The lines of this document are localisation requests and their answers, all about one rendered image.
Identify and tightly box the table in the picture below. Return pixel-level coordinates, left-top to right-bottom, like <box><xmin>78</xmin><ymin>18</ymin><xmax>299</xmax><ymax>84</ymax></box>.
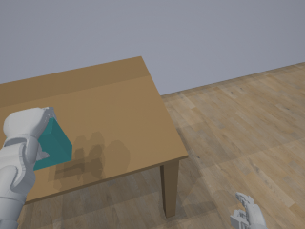
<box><xmin>0</xmin><ymin>56</ymin><xmax>189</xmax><ymax>219</ymax></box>

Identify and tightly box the robot left hand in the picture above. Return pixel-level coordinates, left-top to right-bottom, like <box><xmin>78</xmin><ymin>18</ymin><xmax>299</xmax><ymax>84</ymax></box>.
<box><xmin>3</xmin><ymin>107</ymin><xmax>58</xmax><ymax>161</ymax></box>

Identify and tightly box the robot right hand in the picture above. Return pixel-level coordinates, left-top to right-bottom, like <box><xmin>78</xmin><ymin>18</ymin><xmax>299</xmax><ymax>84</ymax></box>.
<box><xmin>230</xmin><ymin>192</ymin><xmax>267</xmax><ymax>229</ymax></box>

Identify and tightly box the sponge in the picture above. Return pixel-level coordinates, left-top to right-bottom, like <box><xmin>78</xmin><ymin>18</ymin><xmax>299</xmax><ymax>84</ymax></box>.
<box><xmin>33</xmin><ymin>117</ymin><xmax>72</xmax><ymax>171</ymax></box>

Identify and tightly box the left robot forearm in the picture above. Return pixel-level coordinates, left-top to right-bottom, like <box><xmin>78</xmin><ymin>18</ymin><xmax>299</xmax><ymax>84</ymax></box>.
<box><xmin>0</xmin><ymin>135</ymin><xmax>39</xmax><ymax>229</ymax></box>

